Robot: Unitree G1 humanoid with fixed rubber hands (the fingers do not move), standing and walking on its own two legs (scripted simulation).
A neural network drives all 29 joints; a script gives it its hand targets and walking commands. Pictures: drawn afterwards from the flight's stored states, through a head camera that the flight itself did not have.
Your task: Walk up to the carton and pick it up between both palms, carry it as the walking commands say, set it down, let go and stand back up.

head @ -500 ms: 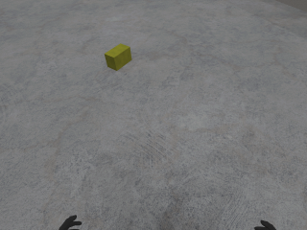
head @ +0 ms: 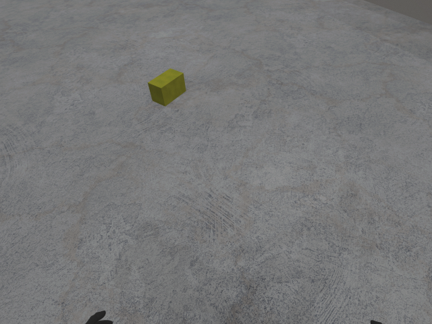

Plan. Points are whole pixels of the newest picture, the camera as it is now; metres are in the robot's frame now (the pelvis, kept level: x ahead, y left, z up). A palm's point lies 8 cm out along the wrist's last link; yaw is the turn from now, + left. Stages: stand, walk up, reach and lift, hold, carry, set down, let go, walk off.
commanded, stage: stand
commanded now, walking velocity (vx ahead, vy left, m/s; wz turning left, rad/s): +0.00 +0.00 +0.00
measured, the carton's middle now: (167, 87) +1.93 +0.50 -0.70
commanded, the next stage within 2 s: walk up in 0.94 s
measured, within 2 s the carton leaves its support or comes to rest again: neither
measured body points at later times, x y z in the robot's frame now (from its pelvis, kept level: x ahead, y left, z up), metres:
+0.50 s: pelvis +0.00 -0.01 +0.00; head +0.01 -0.01 +0.45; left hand +0.10 +0.29 -0.12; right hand +0.09 -0.30 -0.13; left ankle +0.01 +0.13 -0.75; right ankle +0.00 -0.11 -0.75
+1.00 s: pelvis +0.01 -0.01 +0.00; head +0.01 -0.02 +0.45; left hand +0.11 +0.29 -0.12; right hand +0.10 -0.31 -0.13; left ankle +0.01 +0.13 -0.75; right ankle +0.00 -0.11 -0.75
